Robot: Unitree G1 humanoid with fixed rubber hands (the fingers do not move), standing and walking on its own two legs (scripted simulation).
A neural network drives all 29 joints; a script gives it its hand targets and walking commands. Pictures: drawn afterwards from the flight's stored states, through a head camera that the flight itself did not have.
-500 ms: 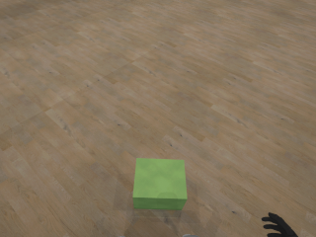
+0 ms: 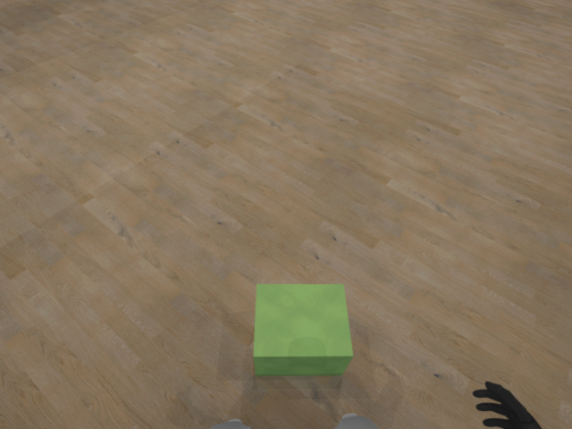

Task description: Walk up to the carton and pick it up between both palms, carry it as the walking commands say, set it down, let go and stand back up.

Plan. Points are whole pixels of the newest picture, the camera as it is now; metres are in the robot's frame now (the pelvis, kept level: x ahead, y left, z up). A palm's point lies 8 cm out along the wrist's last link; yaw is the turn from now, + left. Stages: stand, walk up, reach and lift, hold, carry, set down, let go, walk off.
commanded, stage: walk up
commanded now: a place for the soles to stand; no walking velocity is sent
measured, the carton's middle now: (299, 330) +0.50 -0.08 -0.63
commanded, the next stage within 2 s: none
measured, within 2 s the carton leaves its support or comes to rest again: neither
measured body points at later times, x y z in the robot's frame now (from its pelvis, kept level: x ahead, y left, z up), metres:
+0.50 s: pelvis +0.01 +0.01 +0.01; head +0.03 +0.01 +0.46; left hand +0.12 +0.35 -0.06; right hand +0.11 -0.32 -0.07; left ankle +0.02 +0.08 -0.69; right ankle +0.07 -0.17 -0.69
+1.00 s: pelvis +0.02 +0.00 +0.02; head +0.05 +0.00 +0.46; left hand +0.15 +0.33 -0.06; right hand +0.12 -0.34 -0.05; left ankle +0.03 +0.08 -0.69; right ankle +0.04 -0.17 -0.69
